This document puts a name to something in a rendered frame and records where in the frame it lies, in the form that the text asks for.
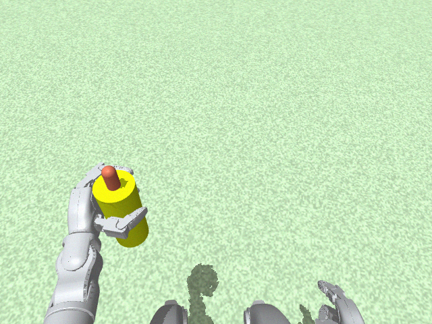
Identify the bottle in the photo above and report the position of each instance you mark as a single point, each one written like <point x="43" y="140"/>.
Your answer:
<point x="117" y="195"/>

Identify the left robot arm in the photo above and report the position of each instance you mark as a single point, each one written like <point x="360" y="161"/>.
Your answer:
<point x="76" y="294"/>

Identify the right robot hand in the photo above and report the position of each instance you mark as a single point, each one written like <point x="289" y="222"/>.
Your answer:
<point x="345" y="312"/>

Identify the left robot hand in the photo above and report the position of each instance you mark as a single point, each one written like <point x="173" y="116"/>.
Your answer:
<point x="85" y="215"/>

